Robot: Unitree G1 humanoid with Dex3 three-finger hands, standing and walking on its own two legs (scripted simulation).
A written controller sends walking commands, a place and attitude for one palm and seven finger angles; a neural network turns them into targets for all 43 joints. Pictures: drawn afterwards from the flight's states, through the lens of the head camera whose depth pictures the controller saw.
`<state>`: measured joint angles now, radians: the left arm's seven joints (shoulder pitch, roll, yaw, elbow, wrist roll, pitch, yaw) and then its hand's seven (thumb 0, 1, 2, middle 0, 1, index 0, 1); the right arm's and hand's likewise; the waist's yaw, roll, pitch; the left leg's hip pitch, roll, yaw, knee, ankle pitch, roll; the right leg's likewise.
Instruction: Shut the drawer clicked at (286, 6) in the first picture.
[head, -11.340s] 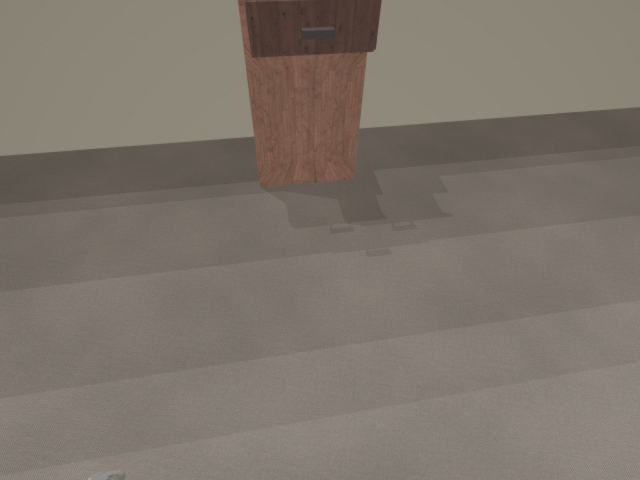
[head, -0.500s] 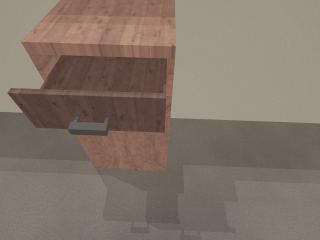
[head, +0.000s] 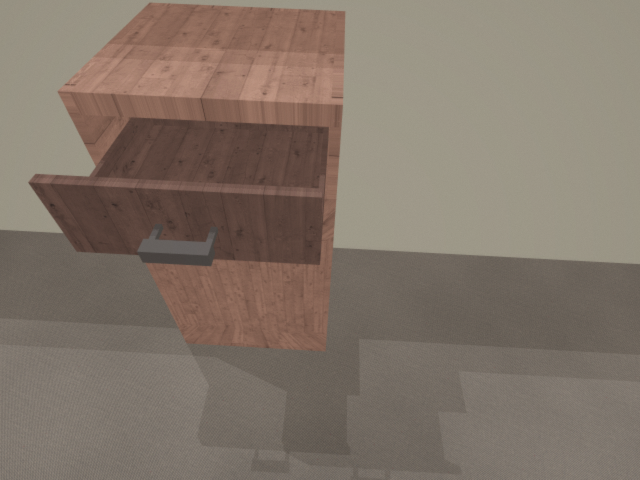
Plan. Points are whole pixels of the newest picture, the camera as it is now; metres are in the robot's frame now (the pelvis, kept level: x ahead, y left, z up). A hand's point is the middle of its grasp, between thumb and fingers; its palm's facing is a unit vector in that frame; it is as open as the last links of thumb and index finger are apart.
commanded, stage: come to a stop and stand still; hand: left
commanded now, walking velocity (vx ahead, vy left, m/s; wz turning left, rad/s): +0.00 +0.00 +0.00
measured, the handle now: (181, 241) +0.44 +0.25 +0.02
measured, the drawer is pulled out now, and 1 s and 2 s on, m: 0.18 0.18 0.18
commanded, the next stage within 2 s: look again from close up in 0.02 s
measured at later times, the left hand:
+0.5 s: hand out of the picture +0.03 +0.22 -0.18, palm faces +0.02 -0.98 -0.22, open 7.4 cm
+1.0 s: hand (166, 404) +0.20 +0.20 +0.01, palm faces +0.02 -1.00 +0.00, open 6.6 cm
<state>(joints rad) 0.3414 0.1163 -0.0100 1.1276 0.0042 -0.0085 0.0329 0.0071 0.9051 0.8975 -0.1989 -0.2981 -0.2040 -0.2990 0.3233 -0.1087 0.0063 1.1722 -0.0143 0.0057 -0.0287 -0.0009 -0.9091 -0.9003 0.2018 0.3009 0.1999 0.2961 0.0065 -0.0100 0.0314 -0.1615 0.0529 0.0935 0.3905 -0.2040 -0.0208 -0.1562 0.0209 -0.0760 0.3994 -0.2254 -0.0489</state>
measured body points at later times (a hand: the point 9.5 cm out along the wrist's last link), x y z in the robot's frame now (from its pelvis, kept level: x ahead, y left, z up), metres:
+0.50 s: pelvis +0.01 +0.04 -0.01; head +0.00 +0.04 +0.44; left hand +0.03 +0.27 -0.16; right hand +0.00 -0.17 -0.17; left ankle -0.01 +0.13 -0.74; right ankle +0.00 -0.08 -0.74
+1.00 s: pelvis -0.01 +0.04 -0.05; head +0.00 +0.04 +0.40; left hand +0.19 +0.25 +0.01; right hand +0.18 -0.22 -0.10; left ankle -0.01 +0.13 -0.74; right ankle +0.00 -0.08 -0.74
